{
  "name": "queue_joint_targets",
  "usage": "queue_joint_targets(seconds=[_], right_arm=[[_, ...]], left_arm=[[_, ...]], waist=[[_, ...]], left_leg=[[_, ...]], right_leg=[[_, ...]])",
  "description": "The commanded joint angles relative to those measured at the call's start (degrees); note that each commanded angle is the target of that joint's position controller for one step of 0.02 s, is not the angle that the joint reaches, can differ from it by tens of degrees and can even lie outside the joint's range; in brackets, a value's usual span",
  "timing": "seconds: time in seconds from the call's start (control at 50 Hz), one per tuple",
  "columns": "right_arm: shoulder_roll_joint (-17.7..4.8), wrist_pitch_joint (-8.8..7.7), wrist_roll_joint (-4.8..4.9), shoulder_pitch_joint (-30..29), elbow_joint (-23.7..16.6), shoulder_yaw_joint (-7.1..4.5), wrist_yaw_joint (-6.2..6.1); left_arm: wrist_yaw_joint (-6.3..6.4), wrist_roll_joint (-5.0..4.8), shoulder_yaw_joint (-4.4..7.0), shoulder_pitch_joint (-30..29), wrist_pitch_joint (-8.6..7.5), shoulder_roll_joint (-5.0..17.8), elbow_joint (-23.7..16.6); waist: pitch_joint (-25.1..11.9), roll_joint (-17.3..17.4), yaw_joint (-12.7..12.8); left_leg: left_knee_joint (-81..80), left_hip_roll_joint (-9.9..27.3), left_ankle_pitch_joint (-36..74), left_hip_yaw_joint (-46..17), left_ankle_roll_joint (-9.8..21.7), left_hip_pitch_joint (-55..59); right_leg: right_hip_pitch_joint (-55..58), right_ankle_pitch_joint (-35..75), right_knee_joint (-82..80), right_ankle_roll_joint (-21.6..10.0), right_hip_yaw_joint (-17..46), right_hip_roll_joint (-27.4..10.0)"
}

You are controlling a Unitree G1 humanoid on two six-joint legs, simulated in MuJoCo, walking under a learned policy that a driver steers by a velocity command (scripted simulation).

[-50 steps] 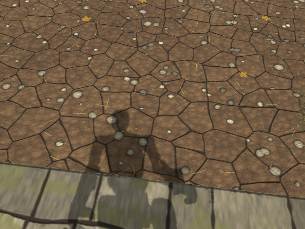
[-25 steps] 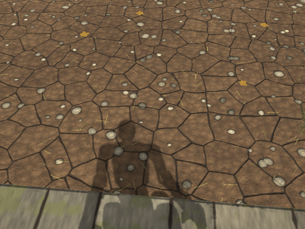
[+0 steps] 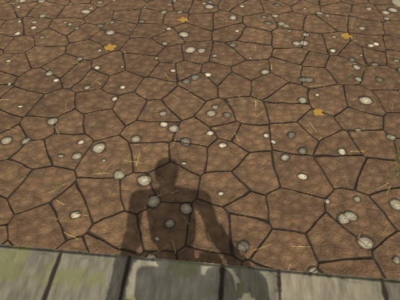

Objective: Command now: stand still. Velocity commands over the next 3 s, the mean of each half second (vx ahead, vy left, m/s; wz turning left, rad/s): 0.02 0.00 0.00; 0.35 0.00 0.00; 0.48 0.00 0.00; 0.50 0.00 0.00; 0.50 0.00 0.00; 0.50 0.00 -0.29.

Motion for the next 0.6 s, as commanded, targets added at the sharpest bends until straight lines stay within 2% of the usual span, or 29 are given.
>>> queue_joint_targets(seconds=[0.02,0.42,0.44,0.46,0.48,0.5,0.52,0.54,0.56,0.58,0.6], right_arm=[[-5.28,-0.32,-0.02,1.25,-0.97,-0.71,-0.18],[-4.52,-0.46,0.07,3.88,0.21,-0.16,-0.34],[-3.91,-0.40,0.06,4.82,0.71,0.01,-0.35],[-4.04,-0.34,0.31,4.85,0.74,-0.10,-0.40],[-4.33,-0.50,0.63,4.69,0.53,-0.35,-0.42],[-4.33,-1.02,0.66,2.85,-0.46,-0.42,-0.28],[-3.47,-1.95,0.80,0.35,-1.88,-0.27,0.15],[-2.61,-3.01,0.93,-1.40,-3.03,-0.04,0.76],[-2.94,-3.91,1.19,-2.42,-3.77,-0.18,1.33],[-3.31,-4.74,1.56,-2.73,-4.44,-0.34,1.81],[-3.63,-5.47,1.97,-2.46,-4.86,-0.44,2.23]], left_arm=[[0.17,0.00,0.68,4.82,-0.23,4.77,-0.41],[0.20,-0.13,0.29,7.96,-0.32,3.85,-0.27],[0.27,-0.19,0.28,9.23,-0.23,3.57,0.30],[0.42,-0.55,0.65,9.63,-0.06,4.55,0.34],[0.60,-0.91,1.26,9.13,0.07,6.36,-0.41],[0.72,-1.27,1.72,10.03,-0.09,7.75,-0.99],[0.67,-1.66,2.44,11.21,-0.61,9.89,-1.34],[0.63,-1.85,3.18,10.98,-1.27,11.62,-1.73],[0.50,-1.48,3.22,10.51,-1.97,11.04,-2.19],[0.25,-1.25,3.09,10.02,-2.58,10.07,-2.60],[-0.05,-1.52,3.00,9.21,-2.93,9.45,-3.09]], waist=[[0.67,-0.65,-0.08],[1.49,-0.51,-0.10],[0.30,-0.97,0.00],[1.39,-2.04,0.17],[3.29,-4.16,0.50],[5.59,-6.02,1.51],[7.87,-9.11,2.62],[10.13,-10.95,3.03],[11.31,-10.27,2.96],[11.66,-9.65,2.65],[11.11,-8.75,2.02]], left_leg=[[-2.53,1.12,8.85,-1.11,2.50,7.25],[-2.78,1.03,7.80,-1.12,2.25,6.55],[-2.26,0.10,1.87,-0.05,2.25,6.91],[-0.30,-1.53,-6.75,1.62,2.31,5.26],[2.77,-3.25,-15.70,3.55,2.49,1.56],[6.70,-3.81,-19.19,4.51,2.70,-3.73],[12.32,-3.62,-16.39,5.47,2.95,-9.27],[17.68,-0.99,-13.39,3.51,3.79,-13.10],[21.66,1.10,-14.94,1.70,4.60,-18.02],[23.09,2.68,-17.34,0.33,5.31,-21.71],[20.25,3.55,-18.37,-0.10,5.90,-22.22]], right_leg=[[-9.14,7.49,-7.04,-0.97,1.74,-2.03],[-9.44,6.57,-7.51,-1.08,1.53,-1.75],[-8.99,0.42,-8.20,-1.46,1.39,-1.52],[-9.87,-8.55,-9.00,-2.60,2.26,-1.68],[-10.68,-18.14,-10.33,-4.51,4.90,-3.12],[-10.52,-25.98,-13.25,-6.91,9.84,-6.63],[-8.80,-30.16,-17.08,-9.92,17.23,-12.26],[-8.49,-29.76,-19.29,-12.82,23.62,-17.53],[-6.11,-25.98,-19.62,-14.22,26.11,-19.98],[-3.03,-21.11,-18.71,-14.27,25.89,-20.50],[-0.79,-17.05,-17.32,-13.22,23.68,-19.65]])
Next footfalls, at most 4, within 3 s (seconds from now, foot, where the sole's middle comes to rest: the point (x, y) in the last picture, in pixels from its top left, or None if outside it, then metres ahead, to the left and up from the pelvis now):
1.18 right None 0.49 -0.09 -0.77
1.92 left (151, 220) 0.91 0.24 -0.95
2.40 right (203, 164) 1.22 0.02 -0.95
2.94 left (161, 124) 1.50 0.24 -0.95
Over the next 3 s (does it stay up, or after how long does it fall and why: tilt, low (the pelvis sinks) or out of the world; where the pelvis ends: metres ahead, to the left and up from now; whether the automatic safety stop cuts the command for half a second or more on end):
stays up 1.37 0.15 -0.19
